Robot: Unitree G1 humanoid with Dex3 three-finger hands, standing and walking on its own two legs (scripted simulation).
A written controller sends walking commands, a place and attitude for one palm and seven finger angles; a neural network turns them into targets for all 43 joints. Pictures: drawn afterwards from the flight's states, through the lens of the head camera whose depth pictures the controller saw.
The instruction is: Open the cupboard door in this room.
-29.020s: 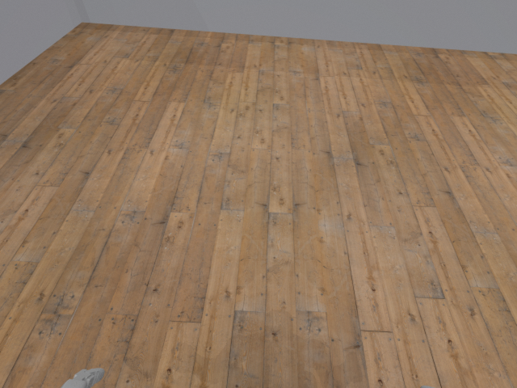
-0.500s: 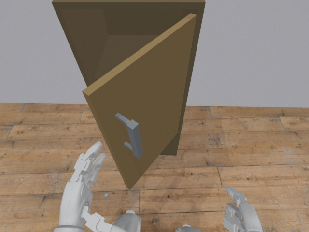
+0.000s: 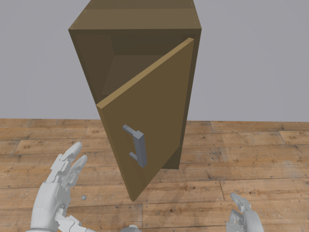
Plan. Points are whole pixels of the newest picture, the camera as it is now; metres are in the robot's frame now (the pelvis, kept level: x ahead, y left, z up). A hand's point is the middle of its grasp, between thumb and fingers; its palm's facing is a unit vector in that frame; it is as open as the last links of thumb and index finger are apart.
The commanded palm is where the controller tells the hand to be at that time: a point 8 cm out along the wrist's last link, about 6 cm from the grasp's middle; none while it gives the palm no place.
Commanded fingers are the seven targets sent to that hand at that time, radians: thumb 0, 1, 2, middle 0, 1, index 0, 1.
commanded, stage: draw the hand back to the body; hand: left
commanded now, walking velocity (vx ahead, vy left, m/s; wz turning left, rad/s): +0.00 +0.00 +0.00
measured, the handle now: (135, 147) +0.34 +0.08 +0.04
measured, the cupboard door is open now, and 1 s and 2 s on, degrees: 53 53 53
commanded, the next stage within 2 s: step back with the hand held close in 1.22 s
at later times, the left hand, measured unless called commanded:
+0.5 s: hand (29, 176) +0.20 +0.24 +0.15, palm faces +0.27 -0.89 -0.36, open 13.2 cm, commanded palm +0.16 +0.29 +0.18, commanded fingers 0.00 0.34 0.66 -0.18 -0.30 -0.18 -0.30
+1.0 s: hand out of the picture +0.22 +0.29 +0.22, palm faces +0.45 -0.80 -0.40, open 7.8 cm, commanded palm +0.17 +0.32 +0.24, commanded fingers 0.00 0.90 0.90 -0.20 -0.30 -0.20 -0.30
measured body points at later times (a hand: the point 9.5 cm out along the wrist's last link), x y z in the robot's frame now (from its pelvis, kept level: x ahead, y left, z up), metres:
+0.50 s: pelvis +0.02 +0.03 +0.05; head +0.00 +0.02 +0.50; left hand +0.18 +0.29 +0.17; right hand +0.20 -0.18 -0.02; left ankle +0.04 +0.12 -0.67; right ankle -0.03 -0.09 -0.67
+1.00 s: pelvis +0.03 +0.02 +0.07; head +0.01 +0.00 +0.52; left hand +0.19 +0.33 +0.25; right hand +0.21 -0.20 -0.01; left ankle +0.04 +0.12 -0.67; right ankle -0.03 -0.09 -0.67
